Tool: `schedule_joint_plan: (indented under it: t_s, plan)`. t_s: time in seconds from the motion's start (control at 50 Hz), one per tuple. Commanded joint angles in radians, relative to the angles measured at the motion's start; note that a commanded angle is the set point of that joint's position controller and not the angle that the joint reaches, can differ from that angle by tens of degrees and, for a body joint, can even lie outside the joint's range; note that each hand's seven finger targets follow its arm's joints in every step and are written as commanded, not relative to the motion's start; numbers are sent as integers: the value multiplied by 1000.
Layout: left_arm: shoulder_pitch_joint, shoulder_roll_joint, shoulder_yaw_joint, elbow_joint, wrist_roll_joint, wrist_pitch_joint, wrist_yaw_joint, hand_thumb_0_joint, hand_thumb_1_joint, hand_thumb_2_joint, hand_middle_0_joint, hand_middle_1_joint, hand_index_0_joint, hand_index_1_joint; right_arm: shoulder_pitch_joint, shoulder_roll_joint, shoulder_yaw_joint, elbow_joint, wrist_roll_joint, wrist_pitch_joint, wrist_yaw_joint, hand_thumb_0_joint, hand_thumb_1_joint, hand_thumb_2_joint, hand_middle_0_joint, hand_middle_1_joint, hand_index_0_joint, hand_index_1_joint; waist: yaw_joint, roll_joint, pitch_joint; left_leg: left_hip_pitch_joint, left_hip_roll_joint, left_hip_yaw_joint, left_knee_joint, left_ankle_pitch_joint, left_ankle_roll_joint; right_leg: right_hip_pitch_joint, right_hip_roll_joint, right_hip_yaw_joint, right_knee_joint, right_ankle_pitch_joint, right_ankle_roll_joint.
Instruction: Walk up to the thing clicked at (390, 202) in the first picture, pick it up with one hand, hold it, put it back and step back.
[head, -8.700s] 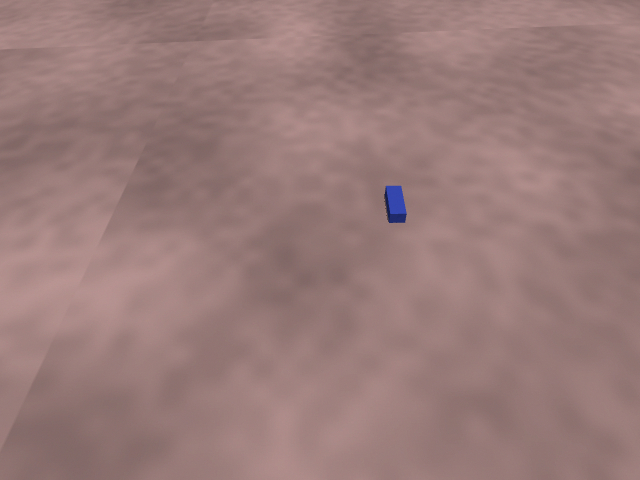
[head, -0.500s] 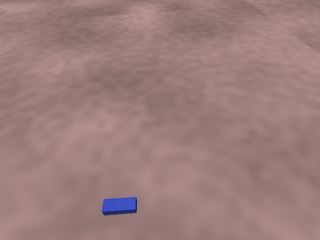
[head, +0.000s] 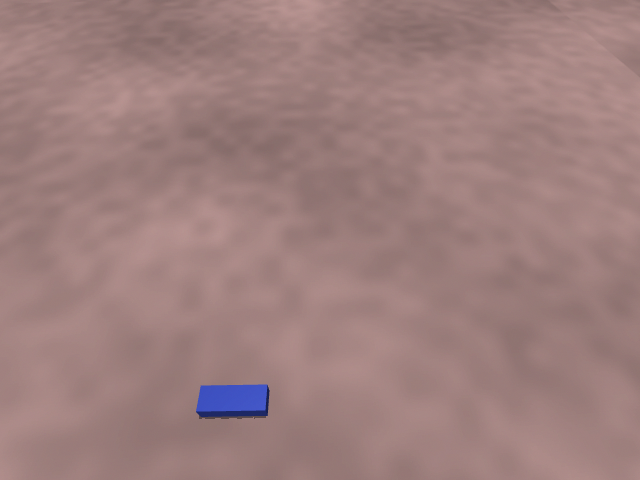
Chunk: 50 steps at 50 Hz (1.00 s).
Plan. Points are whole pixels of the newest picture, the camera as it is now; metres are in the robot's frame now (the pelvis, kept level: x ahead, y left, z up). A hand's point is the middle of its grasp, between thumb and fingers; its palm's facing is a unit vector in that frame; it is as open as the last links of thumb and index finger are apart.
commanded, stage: walk up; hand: left
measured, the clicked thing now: (234, 400) +0.43 +0.29 -0.73
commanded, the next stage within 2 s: none
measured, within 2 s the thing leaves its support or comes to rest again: neither
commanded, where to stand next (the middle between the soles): +0.04 +0.00 m, yaw +1 degrees
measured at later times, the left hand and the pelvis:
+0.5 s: hand out of the picture +0.09 +0.25 -0.16, palm faces +0.05 -0.93 -0.38, open 7.4 cm; pelvis +0.03 -0.02 -0.01, yaw +1 degrees
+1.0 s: hand out of the picture +0.08 +0.26 -0.15, palm faces +0.05 -0.92 -0.38, open 7.4 cm; pelvis +0.02 -0.01 +0.00, yaw +4 degrees
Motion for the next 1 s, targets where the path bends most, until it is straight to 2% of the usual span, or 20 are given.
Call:
schedule_joint_plan:
  t_s: [0.0, 0.02, 0.04, 0.06, 0.24, 0.28, 0.3, 0.38, 0.46, 0.48, 0.52, 0.54, 0.6, 0.7, 0.74, 0.78, 0.8, 0.84, 0.92, 0.98]
  plan:
    - [106, 188, 49, -62, 0, -58, 21, 0, 900, 900, -200, -300, -200, -300, -80, -256, -65, -120, 14, 2, -29, 0, -900, -900, 200, 300, 200, 300, 55, 72, -106, -13, 111, -126, 87, 515, 168, 96, -72, 114, -206, 345, -20]
    - [155, 266, 67, -52, 0, -65, 27, 0, 900, 900, -200, -300, -200, -300, -110, -174, -40, -146, 24, 3, -29, 0, -900, -900, 200, 300, 200, 300, 82, -143, -107, -217, -45, 29, 299, 284, 84, 260, -211, 269, -260, 613, -53]
    - [154, 302, 72, -66, 2, -65, 23, 0, 900, 900, -200, -300, -200, -300, -130, -159, -36, -154, 15, 11, -42, 0, -900, -900, 200, 300, 200, 300, 88, -153, -67, -342, -84, 36, 364, -212, 58, 267, -372, 400, -260, 828, -189]
    - [135, 277, 65, -89, 0, -65, 23, 0, 900, 900, -200, -300, -200, -300, -133, -178, -42, -145, 6, 11, -46, 0, -900, -900, 200, 300, 200, 300, 74, -76, -14, -349, -50, -16, 430, -264, 60, 201, -396, 399, -256, 878, -255]
    - [-39, 215, 25, -153, -25, -46, 37, 0, 900, 900, -200, -300, -200, -300, -13, -164, -56, -71, 6, 3, -4, 0, -900, -900, 200, 300, 200, 300, -49, -88, -100, 56, -45, 107, -140, 311, 78, 39, -146, 31, 12, 736, -91]
    - [14, 124, -5, -167, -60, -42, 35, 0, 900, 900, -200, -300, -200, -300, 8, -276, -86, -90, -8, -5, -20, 0, -900, -900, 200, 300, 200, 300, -63, 171, -219, 291, 206, -237, -161, 725, 209, -166, 12, 25, 286, 368, 15]
    - [61, 148, 10, -141, -66, -18, 42, 0, 900, 900, -200, -300, -200, -300, -18, -298, -78, -112, 8, -7, -25, 0, -900, -900, 200, 300, 200, 300, -49, 206, -258, 162, 331, -407, -202, 679, 341, -89, 68, 105, 383, -202, 19]
    - [74, 172, 9, -69, -51, -14, 39, 0, 900, 900, -200, -300, -200, -300, -204, -242, -57, -131, -8, 18, -30, 0, -900, -900, 200, 300, 200, 300, 16, 194, -92, -49, 217, -170, -193, 333, 242, -89, -17, 133, 215, -195, -3]
    - [148, 162, 21, -28, -25, -34, 46, 0, 900, 900, -200, -300, -200, -300, -215, -242, -64, -131, 8, 53, -9, 0, -900, -900, 200, 300, 200, 300, 38, 184, -95, -83, 159, -110, -58, 372, 172, 13, 18, 40, -139, 124, 15]
    - [129, 214, 29, -43, -7, -45, 51, 0, 900, 900, -200, -300, -200, -300, -218, -211, -61, -139, 22, 63, -2, 0, -900, -900, 200, 300, 200, 300, 35, 66, -71, -125, 101, -70, 32, 311, 122, -24, -76, 174, -226, 172, -2]
    - [6, 390, 64, -106, 14, -54, 52, 0, 900, 900, -200, -300, -200, -300, -255, -204, -77, -161, 17, 84, -10, 0, -900, -900, 200, 300, 200, 300, 34, -218, 17, -208, -87, -47, 397, -239, 36, -210, -415, 589, -337, 326, -255]
    - [8, 334, 60, -123, 13, -62, 54, 0, 900, 900, -200, -300, -200, -300, -243, -215, -80, -161, 14, 89, -10, 0, -900, -900, 200, 300, 200, 300, 24, -117, 31, -239, -88, -123, 501, -251, 40, -165, -405, 542, -292, 455, -277]
    - [-15, 234, 42, -137, 11, -67, 62, 0, 900, 900, -200, -300, -200, -300, -176, -173, -73, -150, 27, 70, -9, 0, -900, -900, 200, 300, 200, 300, -3, -106, -34, -280, -92, -112, 480, -163, 37, 24, -249, 259, -149, 760, -193]
    - [18, 242, 36, -153, 0, -57, 57, 0, 900, 900, -200, -300, -200, -300, -187, -159, -61, -145, 7, 47, -2, 0, -900, -900, 200, 300, 200, 300, 27, -167, -126, -136, -49, 23, -20, -70, 29, 153, -215, 212, -14, 780, -145]
    - [-4, 225, 23, -161, -21, -44, 51, 0, 900, 900, -200, -300, -200, -300, -122, -166, -69, -108, -5, 34, -5, 0, -900, -900, 200, 300, 200, 300, -13, -128, -157, 74, -43, 23, -262, 259, 60, 49, -158, 146, 99, 725, -67]
    - [21, 135, -7, -163, -41, -33, 47, 0, 900, 900, -200, -300, -200, -300, -152, -275, -83, -127, -3, 14, -9, 0, -900, -900, 200, 300, 200, 300, 3, 127, -219, 207, 238, -329, -169, 544, 220, -167, 7, 79, 150, 86, 26]
    - [-28, 185, 6, -139, -33, -28, 53, 0, 900, 900, -200, -300, -200, -300, -155, -292, -84, -122, 11, 12, -7, 0, -900, -900, 200, 300, 200, 300, -32, 190, -197, 57, 281, -348, -184, 496, 295, -72, -9, 115, 220, -209, 17]
    - [-10, 174, 2, -113, -32, -37, 46, 0, 900, 900, -200, -300, -200, -300, -210, -237, -57, -117, 11, 15, -11, 0, -900, -900, 200, 300, 200, 300, 7, 154, -153, 106, 191, -204, -125, 528, 241, -98, -17, 105, 98, -137, 3]
    - [3, 236, 9, -63, -17, -67, 50, 0, 900, 900, -200, -300, -200, -300, -211, -195, -32, -100, 35, 30, -6, 0, -900, -900, 200, 300, 200, 300, 8, 81, -145, -18, 37, -70, -32, 450, 73, 95, -124, 195, -173, 460, -29]
    - [-112, 234, -1, -70, -19, -60, 39, 0, 900, 900, -200, -300, -200, -300, -188, -199, -38, -51, 26, 36, -3, 0, -900, -900, 200, 300, 200, 300, -29, 3, -85, 76, 34, -75, -135, 226, 73, -52, -139, 197, -187, 304, -40]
